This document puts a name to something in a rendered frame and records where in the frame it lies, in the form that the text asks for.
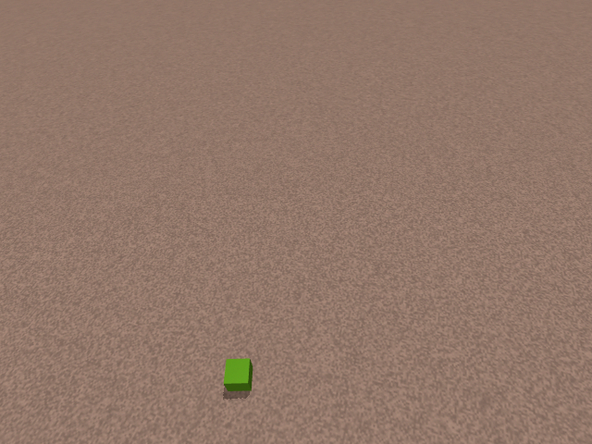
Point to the cube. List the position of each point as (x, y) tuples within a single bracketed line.
[(238, 375)]

